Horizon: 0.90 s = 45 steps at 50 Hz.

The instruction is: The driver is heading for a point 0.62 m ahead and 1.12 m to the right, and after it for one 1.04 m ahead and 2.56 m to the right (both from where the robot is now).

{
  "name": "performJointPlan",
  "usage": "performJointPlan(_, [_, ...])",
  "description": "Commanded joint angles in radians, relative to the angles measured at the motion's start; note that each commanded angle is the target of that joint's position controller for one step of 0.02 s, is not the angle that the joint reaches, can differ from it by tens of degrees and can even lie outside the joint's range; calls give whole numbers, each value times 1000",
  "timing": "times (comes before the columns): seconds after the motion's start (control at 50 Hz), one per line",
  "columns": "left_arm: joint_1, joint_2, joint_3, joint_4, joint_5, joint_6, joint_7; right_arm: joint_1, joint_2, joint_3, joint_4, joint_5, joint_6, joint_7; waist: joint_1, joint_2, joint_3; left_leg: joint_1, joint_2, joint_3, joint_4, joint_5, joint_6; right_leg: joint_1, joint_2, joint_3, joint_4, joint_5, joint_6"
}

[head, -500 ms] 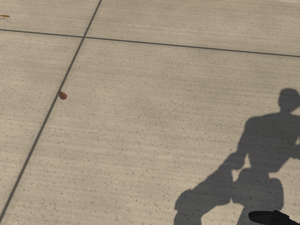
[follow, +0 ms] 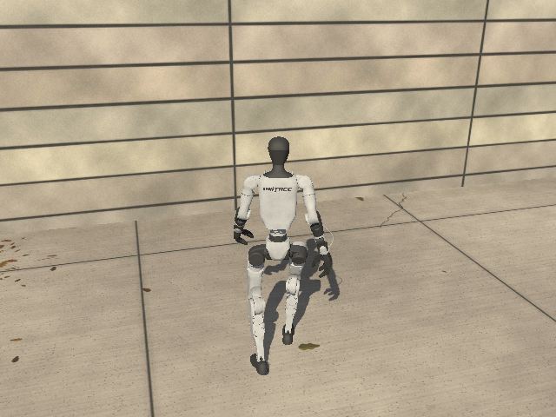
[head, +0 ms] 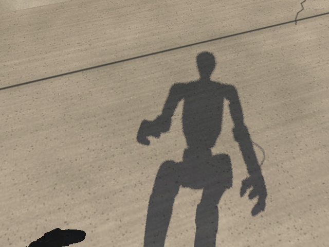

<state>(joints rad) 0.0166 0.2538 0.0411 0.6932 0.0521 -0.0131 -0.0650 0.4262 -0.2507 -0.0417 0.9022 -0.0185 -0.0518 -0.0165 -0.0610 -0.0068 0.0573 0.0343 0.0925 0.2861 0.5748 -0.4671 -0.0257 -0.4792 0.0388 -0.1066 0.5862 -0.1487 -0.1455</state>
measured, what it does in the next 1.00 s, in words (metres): walks ahead, turning right: left foot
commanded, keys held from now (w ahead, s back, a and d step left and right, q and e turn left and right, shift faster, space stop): w+e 1.00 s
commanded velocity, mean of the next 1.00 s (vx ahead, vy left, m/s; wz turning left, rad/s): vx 0.50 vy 0.00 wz -0.60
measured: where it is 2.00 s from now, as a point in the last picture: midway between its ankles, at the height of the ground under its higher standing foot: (239, 169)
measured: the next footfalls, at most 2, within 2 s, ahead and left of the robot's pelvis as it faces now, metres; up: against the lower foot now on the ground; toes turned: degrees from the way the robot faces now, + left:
left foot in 0.52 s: +0.48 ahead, +0.05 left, +0.00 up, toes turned -20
right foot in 1.04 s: +0.61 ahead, -0.28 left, +0.00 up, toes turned -41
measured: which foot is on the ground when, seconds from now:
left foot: down 0.00-0.00, up 0.02-0.50, down 0.52-1.00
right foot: down 0.00-0.52, up 0.54-1.00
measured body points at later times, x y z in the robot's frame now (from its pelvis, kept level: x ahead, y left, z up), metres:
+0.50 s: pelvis +0.28 -0.01 +0.01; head +0.31 -0.02 +0.46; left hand +0.33 +0.28 -0.11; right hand +0.44 -0.29 -0.07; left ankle +0.44 +0.07 -0.71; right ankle +0.11 -0.06 -0.72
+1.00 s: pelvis +0.51 -0.11 +0.01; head +0.54 -0.14 +0.46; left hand +0.83 -0.06 -0.07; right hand +0.34 -0.32 -0.12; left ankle +0.45 +0.07 -0.72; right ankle +0.57 -0.26 -0.70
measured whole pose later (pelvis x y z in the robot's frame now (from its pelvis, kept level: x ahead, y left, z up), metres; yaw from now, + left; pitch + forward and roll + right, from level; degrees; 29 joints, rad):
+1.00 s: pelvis +0.51 -0.11 +0.01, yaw -36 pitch +2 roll +2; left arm 0.03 0.26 0.03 0.66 0.05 0.01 -0.08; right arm 0.41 -0.27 -0.05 0.86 -0.02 -0.06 -0.01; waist -0.07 -0.02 0.05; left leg 0.08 0.04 0.27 0.30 -0.39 -0.04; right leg -0.56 -0.03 -0.08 0.64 -0.17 -0.10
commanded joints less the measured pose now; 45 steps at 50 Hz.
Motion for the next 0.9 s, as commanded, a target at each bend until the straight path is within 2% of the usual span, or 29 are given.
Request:
performJointPlan(0.02, [342,313,101,21,-22,2,38,-15,-103,-24,-168,3,-14,14,140,-228,-371,-693,-99,-144,853,-72,2,822,-386,823,-247,-171,-250])
performJointPlan(0.04, [367,293,100,20,-39,14,46,-137,-165,-34,-195,-8,-21,18,193,-66,-315,-794,-61,-304,879,-1,9,787,-370,766,-288,-40,-245])
performJointPlan(0.06, [325,246,87,39,-43,12,55,-160,-135,-23,-202,6,-32,21,153,-30,-185,-805,-14,-310,819,88,17,663,-348,618,-288,65,-227])
performJointPlan(0.08, [287,190,71,45,-45,5,59,-136,-125,-19,-185,5,-36,19,100,16,-96,-740,21,-309,705,125,20,514,-291,519,-304,186,-180])
performJointPlan(0.1, [253,165,62,45,-48,-3,63,-129,-123,-20,-184,-12,-24,18,62,13,-65,-678,38,-318,640,125,12,423,-238,456,-315,251,-154])
performJointPlan(0.12, [224,146,55,36,-49,-11,63,-94,-119,-18,-171,-27,-5,21,34,4,-70,-619,42,-318,607,128,2,366,-203,411,-331,284,-144])
performJointPlan(0.14, [227,144,52,35,-51,-21,59,-84,-115,-19,-170,-34,11,24,25,-4,-80,-593,36,-310,584,128,-7,337,-188,396,-339,320,-147])
performJointPlan(0.2, [276,172,60,52,-51,-37,53,-146,-94,-16,-195,-32,32,32,34,-13,-61,-626,28,-290,480,211,-28,295,-152,377,-376,270,-142])
performJointPlan(0.28, [365,173,62,73,-52,-38,54,-320,-92,-11,-249,-27,31,34,95,-39,-16,-718,13,-295,291,368,-40,348,-135,406,-387,221,-109])
performJointPlan(0.4, [464,192,66,90,-41,-36,69,-490,-94,3,-312,-14,11,44,157,-53,-15,-708,-53,-298,86,423,-19,478,-153,461,-294,373,-88])
performJointPlan(0.44, [445,206,69,83,-37,-36,77,-471,-110,1,-317,-10,3,42,135,-66,-18,-618,-72,-312,18,388,1,479,-165,493,-255,409,-62])
performJointPlan(0.46, [413,215,70,75,-36,-36,79,-421,-122,-4,-305,-9,0,37,104,-74,-26,-520,-88,-311,-20,353,15,446,-162,496,-227,440,-40])
performJointPlan(0.48, [382,223,72,68,-35,-39,76,-335,-143,-13,-279,-7,-5,28,63,-76,-58,-378,-117,-298,-44,308,32,406,-145,494,-157,528,-18])
performJointPlan(0.5, [363,222,69,67,-43,-44,69,-207,-168,-25,-244,-11,-15,16,-4,-35,-123,-191,-116,-295,-108,327,56,360,-91,455,1,559,8])
performJointPlan(0.52, [366,169,53,49,-54,-53,58,-59,-231,-41,-231,-29,-26,-2,-64,51,-252,44,55,-460,-146,175,103,248,-26,394,254,373,35])
performJointPlan(0.54, [455,74,34,13,-79,-52,61,-14,-322,-61,-238,-48,-18,-10,-24,273,-369,278,335,-897,-237,52,200,-44,131,262,537,-309,70])
performJointPlan(0.56, [467,152,39,29,-41,-41,68,-67,-272,-57,-237,-29,-4,-4,17,224,-327,194,354,-1061,-284,-33,233,-147,64,247,654,-377,63])
performJointPlan(0.58, [415,166,45,44,-29,-31,65,-135,-182,-37,-250,-21,-1,0,32,99,-183,57,315,-912,-299,-43,218,-158,12,239,673,-287,66])
performJointPlan(0.6, [367,152,41,44,-27,-26,55,-175,-128,-23,-244,-18,-2,4,39,39,-103,-46,258,-758,-319,57,199,-140,-22,222,636,-223,74])
performJointPlan(0.62, [349,137,40,42,-24,-18,45,-184,-111,-17,-235,-18,-6,4,50,74,-69,-104,212,-641,-341,162,174,-119,-47,209,598,-199,82])
performJointPlan(0.64, [346,132,40,40,-16,-6,36,-175,-107,-15,-219,-14,-13,3,61,114,-51,-147,180,-556,-358,248,163,-98,-62,198,580,-189,91])
performJointPlan(0.66, [347,123,37,42,-14,5,28,-163,-111,-16,-207,-9,-23,7,65,126,-50,-164,169,-502,-366,330,162,-85,-65,187,579,-176,95])
performJointPlan(0.72, [273,105,31,8,-16,17,10,-131,-123,-24,-180,2,-47,18,68,113,-45,-149,179,-400,-400,460,181,-148,-82,179,556,-111,105])
performJointPlan(0.8, [137,85,20,-40,-17,16,-3,-95,-127,-29,-149,0,-46,19,48,100,-12,-117,164,-268,-424,530,181,-227,-99,149,420,16,122])
performJointPlan(0.84, [75,67,10,-59,-19,11,-12,-89,-132,-31,-138,0,-44,20,37,97,-1,-119,145,-199,-420,546,165,-191,-100,115,295,93,118])
performJointPlan(0.9, [-16,60,2,-92,-17,8,-24,-56,-157,-38,-118,1,-40,15,16,99,20,-95,161,-144,-414,568,147,-131,-96,54,145,98,93])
